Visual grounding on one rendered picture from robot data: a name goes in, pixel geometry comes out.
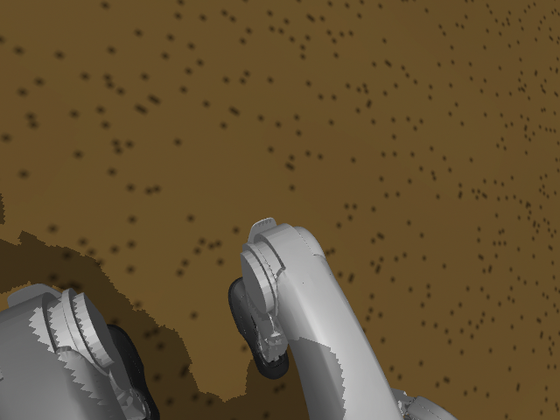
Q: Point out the right robot hand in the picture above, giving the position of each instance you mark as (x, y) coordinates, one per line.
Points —
(420, 408)

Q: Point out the right robot foot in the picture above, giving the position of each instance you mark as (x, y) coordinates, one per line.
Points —
(247, 328)

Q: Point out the left robot foot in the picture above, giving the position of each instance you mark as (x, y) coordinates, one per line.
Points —
(134, 368)

